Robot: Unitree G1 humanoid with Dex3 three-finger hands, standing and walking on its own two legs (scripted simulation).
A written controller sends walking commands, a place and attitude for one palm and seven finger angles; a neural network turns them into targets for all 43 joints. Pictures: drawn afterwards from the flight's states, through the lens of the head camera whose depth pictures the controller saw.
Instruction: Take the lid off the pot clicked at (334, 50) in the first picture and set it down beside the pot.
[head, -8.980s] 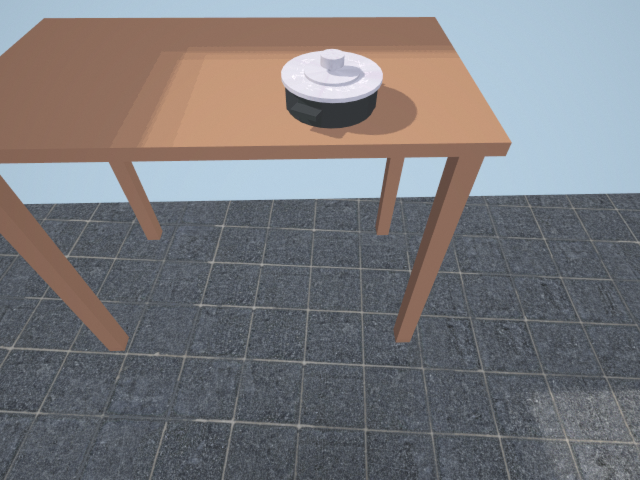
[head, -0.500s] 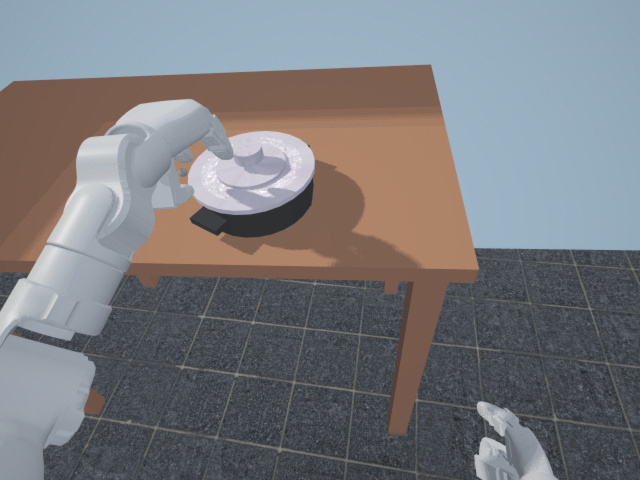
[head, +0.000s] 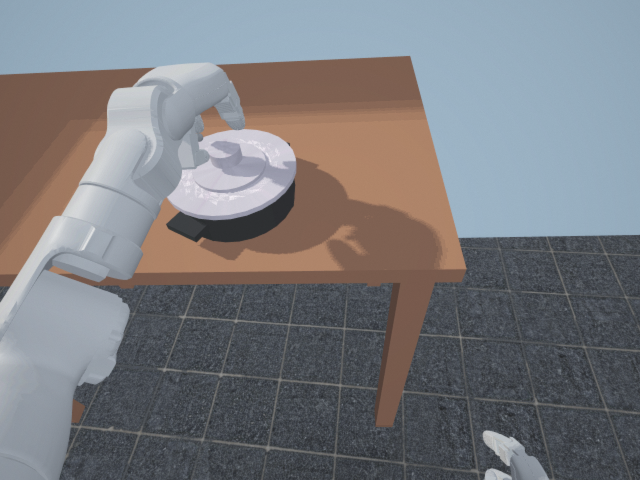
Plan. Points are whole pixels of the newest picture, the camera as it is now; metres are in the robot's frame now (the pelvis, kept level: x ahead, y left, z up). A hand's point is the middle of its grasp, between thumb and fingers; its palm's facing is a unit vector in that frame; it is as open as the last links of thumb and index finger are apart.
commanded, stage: move the open hand above the knob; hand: left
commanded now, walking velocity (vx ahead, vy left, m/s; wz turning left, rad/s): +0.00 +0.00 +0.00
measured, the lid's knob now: (225, 153) +0.50 +0.15 +0.15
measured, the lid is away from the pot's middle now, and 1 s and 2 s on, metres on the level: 0.00 0.00 0.00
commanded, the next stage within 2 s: lower the open fingers around the knob in 1.60 s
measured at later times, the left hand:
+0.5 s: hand (209, 122) +0.48 +0.15 +0.21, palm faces -0.25 -0.06 -0.97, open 9.6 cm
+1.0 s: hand (215, 117) +0.49 +0.15 +0.21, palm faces -0.26 -0.03 -0.96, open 9.6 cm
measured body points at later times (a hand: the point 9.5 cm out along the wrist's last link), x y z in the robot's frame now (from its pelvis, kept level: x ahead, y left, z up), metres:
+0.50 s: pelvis +0.02 +0.00 +0.00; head +0.04 -0.04 +0.45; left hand +0.49 +0.16 +0.27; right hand +0.12 -0.26 -0.13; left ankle +0.01 +0.10 -0.75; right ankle -0.02 -0.12 -0.75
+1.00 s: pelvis +0.02 +0.01 +0.00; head +0.05 -0.02 +0.45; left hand +0.50 +0.15 +0.27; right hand +0.13 -0.24 -0.14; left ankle +0.01 +0.10 -0.75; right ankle -0.02 -0.12 -0.75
